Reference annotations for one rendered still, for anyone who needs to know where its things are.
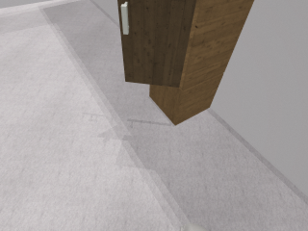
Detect cupboard door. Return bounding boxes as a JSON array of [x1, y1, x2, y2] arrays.
[[117, 0, 196, 88]]

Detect handle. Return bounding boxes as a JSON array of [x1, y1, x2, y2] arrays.
[[120, 2, 129, 35]]

